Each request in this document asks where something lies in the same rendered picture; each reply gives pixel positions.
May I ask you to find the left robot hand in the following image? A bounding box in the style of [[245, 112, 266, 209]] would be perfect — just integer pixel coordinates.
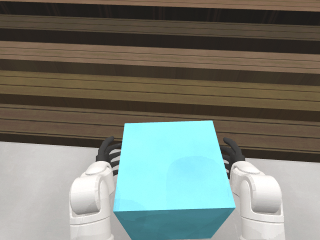
[[95, 136, 122, 176]]

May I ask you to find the carton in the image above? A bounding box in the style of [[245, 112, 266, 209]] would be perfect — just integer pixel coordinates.
[[113, 120, 236, 240]]

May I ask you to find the right robot hand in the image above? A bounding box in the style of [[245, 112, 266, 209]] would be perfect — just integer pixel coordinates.
[[219, 137, 246, 179]]

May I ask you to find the right robot forearm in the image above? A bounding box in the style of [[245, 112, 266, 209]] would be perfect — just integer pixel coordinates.
[[230, 161, 286, 240]]

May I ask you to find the left robot forearm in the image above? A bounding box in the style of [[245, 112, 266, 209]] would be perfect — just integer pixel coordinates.
[[69, 161, 115, 240]]

